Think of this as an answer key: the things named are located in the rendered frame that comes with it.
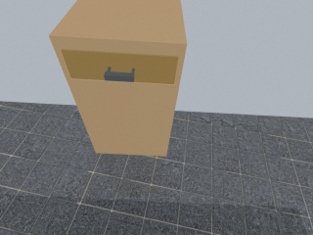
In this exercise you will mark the drawer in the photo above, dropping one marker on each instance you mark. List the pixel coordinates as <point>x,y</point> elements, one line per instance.
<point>148,68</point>

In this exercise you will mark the cabinet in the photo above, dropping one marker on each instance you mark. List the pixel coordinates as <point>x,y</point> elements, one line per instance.
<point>122,117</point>

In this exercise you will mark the handle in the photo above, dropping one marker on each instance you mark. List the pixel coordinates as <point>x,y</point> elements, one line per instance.
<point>119,76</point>

